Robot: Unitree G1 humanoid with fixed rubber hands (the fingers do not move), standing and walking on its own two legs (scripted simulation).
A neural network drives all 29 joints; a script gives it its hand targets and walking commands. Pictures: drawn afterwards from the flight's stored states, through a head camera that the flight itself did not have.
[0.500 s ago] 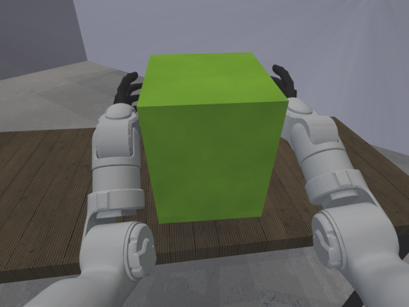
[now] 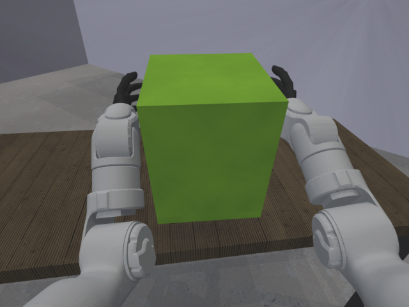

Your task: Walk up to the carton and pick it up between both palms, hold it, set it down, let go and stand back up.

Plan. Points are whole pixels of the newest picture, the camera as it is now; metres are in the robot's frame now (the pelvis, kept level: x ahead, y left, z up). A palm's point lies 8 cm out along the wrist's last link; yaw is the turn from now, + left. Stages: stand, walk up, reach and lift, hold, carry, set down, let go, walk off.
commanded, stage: hold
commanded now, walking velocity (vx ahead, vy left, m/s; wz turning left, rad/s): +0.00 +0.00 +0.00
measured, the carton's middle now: (205, 136) +0.36 -0.01 +0.23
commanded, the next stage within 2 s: none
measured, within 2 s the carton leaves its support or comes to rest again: neither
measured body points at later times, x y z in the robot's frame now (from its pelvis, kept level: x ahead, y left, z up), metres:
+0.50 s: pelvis +0.00 +0.00 +0.00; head -0.09 +0.03 +0.44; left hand +0.38 +0.14 +0.28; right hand +0.38 -0.15 +0.29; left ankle +0.01 +0.14 -0.75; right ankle +0.02 -0.14 -0.75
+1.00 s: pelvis +0.00 +0.00 +0.00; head -0.09 +0.03 +0.44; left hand +0.38 +0.14 +0.28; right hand +0.38 -0.15 +0.29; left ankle +0.01 +0.14 -0.75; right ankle +0.02 -0.14 -0.75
